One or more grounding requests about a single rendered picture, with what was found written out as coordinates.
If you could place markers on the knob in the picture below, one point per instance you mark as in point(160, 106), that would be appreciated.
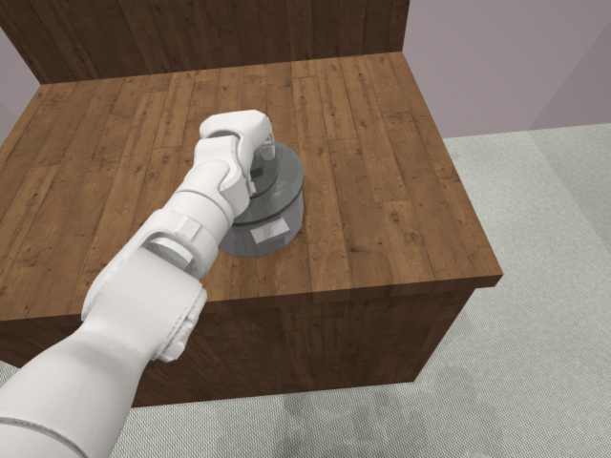
point(256, 169)

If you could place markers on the table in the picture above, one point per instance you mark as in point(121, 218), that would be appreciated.
point(390, 248)

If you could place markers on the robot left hand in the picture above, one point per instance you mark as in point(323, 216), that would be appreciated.
point(254, 124)

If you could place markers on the left robot upper arm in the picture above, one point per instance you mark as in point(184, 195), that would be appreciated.
point(73, 399)

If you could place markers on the left robot forearm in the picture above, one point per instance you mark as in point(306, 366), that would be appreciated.
point(189, 228)

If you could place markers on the pot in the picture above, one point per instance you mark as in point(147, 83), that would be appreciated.
point(265, 237)

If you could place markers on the lid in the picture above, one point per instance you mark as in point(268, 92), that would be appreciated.
point(279, 186)

